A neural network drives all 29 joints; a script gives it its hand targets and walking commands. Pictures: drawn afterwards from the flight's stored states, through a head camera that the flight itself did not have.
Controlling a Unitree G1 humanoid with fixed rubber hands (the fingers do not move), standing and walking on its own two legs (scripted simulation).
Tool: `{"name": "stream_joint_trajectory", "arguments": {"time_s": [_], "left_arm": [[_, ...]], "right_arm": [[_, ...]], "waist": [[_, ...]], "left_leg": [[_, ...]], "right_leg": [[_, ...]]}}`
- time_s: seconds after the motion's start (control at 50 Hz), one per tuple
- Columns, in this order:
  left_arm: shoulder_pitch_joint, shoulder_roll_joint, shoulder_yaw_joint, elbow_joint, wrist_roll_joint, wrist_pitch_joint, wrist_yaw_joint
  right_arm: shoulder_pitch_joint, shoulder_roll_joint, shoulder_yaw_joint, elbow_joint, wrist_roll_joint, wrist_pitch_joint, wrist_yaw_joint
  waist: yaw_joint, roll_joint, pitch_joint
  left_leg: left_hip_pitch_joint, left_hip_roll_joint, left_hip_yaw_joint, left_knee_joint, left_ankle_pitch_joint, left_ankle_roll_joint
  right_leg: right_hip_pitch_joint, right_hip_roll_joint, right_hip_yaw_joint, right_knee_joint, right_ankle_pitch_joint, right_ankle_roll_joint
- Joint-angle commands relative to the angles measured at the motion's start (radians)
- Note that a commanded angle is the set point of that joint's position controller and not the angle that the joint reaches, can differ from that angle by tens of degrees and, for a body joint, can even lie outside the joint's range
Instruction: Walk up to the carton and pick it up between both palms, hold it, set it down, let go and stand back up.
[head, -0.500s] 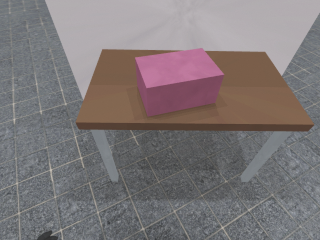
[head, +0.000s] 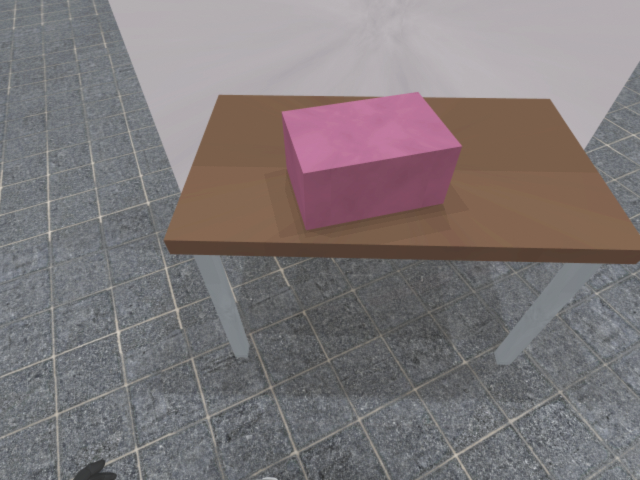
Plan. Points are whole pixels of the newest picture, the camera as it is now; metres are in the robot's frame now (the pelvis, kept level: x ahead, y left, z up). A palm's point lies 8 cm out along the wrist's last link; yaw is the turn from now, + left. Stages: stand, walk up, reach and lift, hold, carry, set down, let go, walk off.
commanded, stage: walk up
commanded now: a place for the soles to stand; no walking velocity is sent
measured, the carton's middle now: (364, 158) +0.72 -0.07 -0.04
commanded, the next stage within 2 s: none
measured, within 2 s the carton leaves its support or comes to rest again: neither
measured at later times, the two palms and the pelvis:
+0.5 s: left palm (87, 468) +0.16 +0.31 -0.08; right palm out of the picture +0.14 -0.35 -0.05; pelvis +0.08 -0.02 +0.02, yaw +4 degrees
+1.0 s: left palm (172, 432) +0.20 +0.20 -0.07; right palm (612, 348) +0.32 -0.42 -0.08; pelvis +0.23 -0.11 +0.02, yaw +3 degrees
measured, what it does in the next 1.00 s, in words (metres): walks ahead: right foot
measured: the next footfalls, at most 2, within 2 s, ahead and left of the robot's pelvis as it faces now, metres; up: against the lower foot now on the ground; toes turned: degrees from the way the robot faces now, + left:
right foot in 0.66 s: +0.28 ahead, -0.18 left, +0.00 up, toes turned -1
left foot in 1.16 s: +0.38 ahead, +0.00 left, +0.00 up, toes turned +3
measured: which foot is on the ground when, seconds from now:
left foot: down 0.00-0.66, up 0.68-1.00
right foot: down 0.00-0.32, up 0.34-0.64, down 0.66-1.00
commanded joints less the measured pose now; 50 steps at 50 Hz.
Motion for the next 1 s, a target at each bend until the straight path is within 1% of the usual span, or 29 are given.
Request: {"name": "stream_joint_trajectory", "arguments": {"time_s": [0.0, 0.04, 0.06, 0.08, 0.12, 0.16, 0.2, 0.22, 0.24, 0.26, 0.28, 0.3, 0.36, 0.4, 0.46, 0.52, 0.56, 0.58, 0.6, 0.62, 0.64, 0.66, 0.68, 0.7, 0.74, 0.78, 0.84, 0.9, 0.98], "left_arm": [[-0.07, 0.213, 0.029, -0.047, -0.024, -0.02, 0.007], [-0.087, 0.209, 0.026, -0.037, -0.023, -0.016, 0.006], [0.015, 0.275, 0.076, -0.091, 0.019, -0.023, -0.029], [0.027, 0.298, 0.078, -0.082, 0.033, -0.021, -0.041], [0.034, 0.312, 0.085, -0.083, 0.035, -0.015, -0.054], [0.046, 0.307, 0.084, -0.086, 0.026, -0.018, -0.05], [0.029, 0.292, 0.08, -0.099, 0.02, -0.021, -0.045], [0.007, 0.27, 0.072, -0.101, 0.014, -0.017, -0.045], [-0.057, 0.241, 0.06, -0.132, 0.014, -0.016, -0.047], [-0.087, 0.174, 0.04, -0.164, 0.01, -0.016, -0.049], [-0.107, 0.199, 0.042, -0.181, 0.015, -0.006, -0.046], [-0.133, 0.251, 0.055, -0.186, 0.016, -0.004, -0.049], [-0.029, 0.264, 0.062, -0.144, 0.01, -0.006, -0.072], [0.053, 0.241, 0.07, -0.115, 0.004, -0.002, -0.087], [-0.009, 0.233, 0.078, -0.152, 0.0, 0.009, -0.101], [0.036, 0.249, 0.093, -0.152, 0.0, 0.008, -0.106], [0.144, 0.24, 0.099, -0.12, -0.001, 0.002, -0.097], [0.239, 0.255, 0.115, -0.086, 0.002, -0.004, -0.085], [0.342, 0.302, 0.129, -0.069, 0.005, -0.019, -0.067], [0.365, 0.348, 0.13, -0.084, 0.02, -0.029, -0.05], [0.341, 0.363, 0.121, -0.116, 0.017, -0.031, -0.039], [0.286, 0.362, 0.118, -0.134, 0.001, -0.028, -0.035], [0.213, 0.37, 0.122, -0.152, -0.012, -0.031, -0.033], [0.177, 0.34, 0.117, -0.161, -0.013, -0.036, -0.031], [0.187, 0.268, 0.099, -0.16, -0.009, -0.051, -0.021], [0.23, 0.24, 0.09, -0.145, -0.01, -0.057, -0.018], [0.28, 0.224, 0.085, -0.158, -0.012, -0.059, -0.017], [0.279, 0.219, 0.08, -0.168, -0.013, -0.053, -0.004], [0.272, 0.205, 0.061, -0.15, -0.014, -0.051, 0.015]], "right_arm": [[-0.078, -0.161, -0.018, 0.031, -0.002, -0.03, -0.002], [-0.089, -0.163, -0.021, 0.033, -0.005, -0.031, -0.003], [0.036, -0.25, -0.066, 0.019, -0.013, -0.053, 0.011], [0.03, -0.28, -0.082, 0.022, -0.018, -0.057, 0.014], [0.011, -0.259, -0.086, 0.006, -0.023, -0.054, 0.016], [0.009, -0.203, -0.078, 0.018, -0.025, -0.063, 0.019], [0.045, -0.175, -0.074, 0.039, -0.017, -0.081, 0.017], [0.087, -0.178, -0.084, 0.05, -0.019, -0.085, 0.011], [0.178, -0.213, -0.1, 0.069, -0.021, -0.089, 0.004], [0.264, -0.31, -0.13, 0.075, -0.034, -0.093, -0.003], [0.228, -0.353, -0.131, 0.051, -0.029, -0.093, -0.005], [0.174, -0.352, -0.128, 0.04, -0.016, -0.091, -0.005], [0.041, -0.313, -0.104, 0.046, -0.007, -0.095, -0.002], [0.035, -0.298, -0.099, 0.04, -0.01, -0.101, 0.001], [0.047, -0.318, -0.108, 0.031, -0.013, -0.1, 0.004], [-0.048, -0.318, -0.104, 0.003, -0.011, -0.095, 0.001], [-0.07, -0.307, -0.099, 0.004, -0.013, -0.087, -0.004], [-0.035, -0.279, -0.092, 0.007, -0.017, -0.079, -0.009], [0.029, -0.204, -0.072, 0.009, -0.011, -0.071, -0.01], [0.094, -0.118, -0.04, -0.001, 0.003, -0.066, -0.01], [0.11, -0.116, -0.029, -0.011, 0.01, -0.061, -0.019], [0.105, -0.178, -0.047, -0.006, 0.015, -0.053, -0.026], [0.118, -0.224, -0.059, 0.002, 0.021, -0.049, -0.027], [0.093, -0.255, -0.058, 0.02, 0.029, -0.046, -0.023], [0.083, -0.207, -0.054, 0.035, 0.034, -0.044, -0.008], [0.068, -0.169, -0.05, 0.034, 0.026, -0.034, 0.0], [0.045, -0.161, -0.053, 0.022, 0.018, -0.019, 0.003], [0.01, -0.155, -0.052, 0.02, 0.013, -0.008, -0.003], [-0.04, -0.115, -0.036, 0.004, 0.005, -0.012, -0.004]], "waist": [[0.018, -0.013, -0.118], [0.016, 0.0, -0.106], [0.022, -0.098, -0.149], [0.019, -0.111, -0.078], [0.024, -0.173, -0.027], [0.028, -0.215, 0.009], [-0.003, -0.142, -0.051], [-0.039, -0.115, -0.106], [-0.106, -0.046, -0.165], [-0.147, 0.207, -0.167], [-0.124, 0.163, -0.072], [-0.107, 0.065, 0.0], [-0.026, 0.042, 0.155], [-0.007, 0.108, 0.144], [-0.026, 0.158, 0.128], [0.021, 0.187, 0.078], [0.079, 0.143, 0.014], [0.113, 0.022, -0.06], [0.157, -0.168, -0.128], [0.134, -0.365, -0.139], [0.099, -0.362, -0.123], [0.066, -0.238, -0.109], [0.044, -0.245, -0.084], [0.038, -0.198, -0.048], [0.014, -0.168, -0.013], [0.017, -0.162, -0.001], [0.034, -0.155, -0.027], [0.038, -0.139, -0.01], [0.045, -0.109, -0.009]], "left_leg": [[0.034, 0.093, -0.177, -0.169, 0.199, 0.077], [0.036, 0.097, -0.177, -0.181, 0.199, 0.078], [0.043, 0.108, -0.231, -0.17, -0.311, 0.126], [-0.027, 0.088, -0.249, -0.183, -0.5, 0.121], [-0.127, 0.028, -0.106, -0.124, -0.46, 0.08], [-0.172, -0.014, 0.093, 0.011, -0.135, 0.039], [-0.084, 0.001, 0.124, -0.153, 0.01, 0.037], [0.091, 0.005, 0.088, -0.188, 0.044, 0.047], [0.394, 0.033, -0.034, -0.2, 0.005, 0.094], [0.587, 0.231, -0.461, -0.365, -0.246, 0.184], [0.515, 0.393, -0.666, -0.477, -0.441, 0.267], [0.426, 0.423, -0.678, -0.49, -0.517, 0.297], [0.231, 0.329, -0.444, -0.505, -0.432, 0.238], [0.199, 0.244, -0.271, -0.484, -0.243, 0.202], [0.132, 0.227, -0.192, -0.479, -0.178, 0.2], [0.06, 0.215, -0.127, -0.411, -0.117, 0.173], [0.069, 0.212, -0.093, -0.242, 0.099, 0.152], [0.079, 0.167, -0.054, -0.007, 0.259, 0.132], [0.033, 0.101, -0.01, 0.276, 0.254, 0.094], [-0.127, -0.011, -0.042, 0.406, -0.111, 0.057], [-0.242, -0.083, -0.045, 0.498, -0.251, 0.044], [-0.245, -0.055, -0.08, 0.538, -0.188, 0.045], [-0.246, -0.023, -0.086, 0.584, -0.156, 0.044], [-0.241, 0.007, -0.103, 0.566, -0.094, 0.047], [-0.203, 0.04, -0.077, 0.457, -0.002, 0.033], [-0.148, 0.039, -0.052, 0.383, 0.038, 0.02], [-0.175, 0.038, -0.009, 0.331, 0.1, 0.011], [-0.211, 0.032, 0.0, 0.24, 0.114, 0.01], [-0.156, 0.03, 0.029, 0.077, 0.166, 0.012]], "right_leg": [[0.119, -0.081, 0.134, -0.151, 0.039, -0.057], [0.112, -0.077, 0.124, -0.149, 0.043, -0.053], [0.086, -0.082, 0.191, -0.154, -0.348, -0.103], [0.042, -0.107, 0.264, -0.176, -0.543, -0.123], [0.085, -0.148, 0.342, -0.281, -0.64, -0.138], [0.193, -0.232, 0.394, -0.367, -0.476, -0.179], [0.308, -0.204, 0.258, -0.227, 0.001, -0.174], [0.216, -0.164, 0.193, -0.142, 0.12, -0.144], [-0.039, -0.097, 0.12, 0.019, 0.202, -0.101], [-0.382, 0.026, 0.027, 0.32, 0.057, -0.038], [-0.547, 0.028, 0.087, 0.404, -0.182, -0.031], [-0.545, -0.031, 0.161, 0.407, -0.223, -0.031], [-0.442, -0.079, 0.164, 0.335, -0.055, -0.02], [-0.339, -0.077, 0.108, 0.259, 0.021, -0.002], [-0.209, -0.091, 0.07, 0.147, 0.077, 0.011], [-0.026, -0.077, 0.044, 0.072, 0.137, -0.004], [0.125, -0.054, 0.012, -0.037, 0.158, -0.014], [0.261, -0.024, 0.018, -0.123, 0.145, -0.006], [0.39, -0.025, 0.07, -0.21, 0.102, 0.014], [0.466, -0.171, 0.312, -0.279, 0.108, 0.009], [0.437, -0.268, 0.545, -0.348, 0.083, -0.033], [0.375, -0.321, 0.638, -0.429, 0.033, -0.063], [0.311, -0.346, 0.695, -0.486, -0.034, -0.072], [0.281, -0.298, 0.598, -0.465, 0.0, -0.053], [0.25, -0.188, 0.356, -0.393, 0.386, 0.016], [0.214, -0.134, 0.213, -0.376, 0.573, 0.029], [0.262, -0.119, 0.18, -0.395, 0.509, -0.007], [0.296, -0.134, 0.165, -0.364, 0.571, 0.001], [0.312, -0.159, 0.153, -0.296, 0.741, -0.043]]}}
